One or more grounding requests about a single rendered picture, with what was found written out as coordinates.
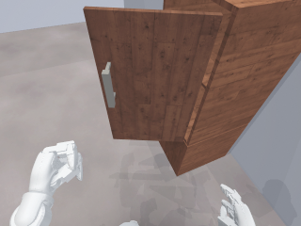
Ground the handle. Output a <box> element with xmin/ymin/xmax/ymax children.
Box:
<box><xmin>102</xmin><ymin>62</ymin><xmax>116</xmax><ymax>108</ymax></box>

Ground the cupboard door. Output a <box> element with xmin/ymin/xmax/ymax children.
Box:
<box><xmin>83</xmin><ymin>6</ymin><xmax>223</xmax><ymax>142</ymax></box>

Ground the robot right hand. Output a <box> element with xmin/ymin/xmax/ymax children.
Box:
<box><xmin>217</xmin><ymin>184</ymin><xmax>256</xmax><ymax>226</ymax></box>

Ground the left robot forearm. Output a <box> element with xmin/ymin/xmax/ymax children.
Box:
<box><xmin>9</xmin><ymin>191</ymin><xmax>55</xmax><ymax>226</ymax></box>

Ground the robot left hand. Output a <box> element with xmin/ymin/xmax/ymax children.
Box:
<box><xmin>28</xmin><ymin>140</ymin><xmax>83</xmax><ymax>196</ymax></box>

